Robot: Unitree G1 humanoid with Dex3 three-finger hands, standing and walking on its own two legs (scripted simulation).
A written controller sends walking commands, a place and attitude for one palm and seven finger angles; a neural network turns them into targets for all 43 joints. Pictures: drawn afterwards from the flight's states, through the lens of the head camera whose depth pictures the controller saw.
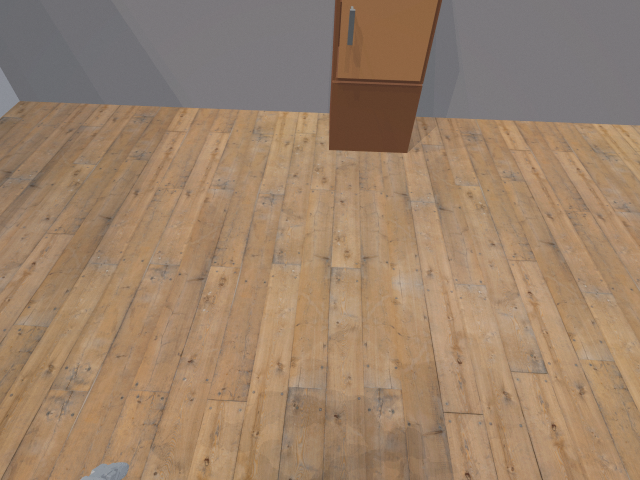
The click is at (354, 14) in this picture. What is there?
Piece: cupboard door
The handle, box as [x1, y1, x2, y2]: [347, 6, 354, 44]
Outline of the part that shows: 352,6 349,14 347,44 352,43 354,9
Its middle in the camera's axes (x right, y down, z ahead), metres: +0.13 -0.91 +1.65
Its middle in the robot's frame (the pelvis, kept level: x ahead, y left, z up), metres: +1.84 -0.04 -0.10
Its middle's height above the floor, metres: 0.67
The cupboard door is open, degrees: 0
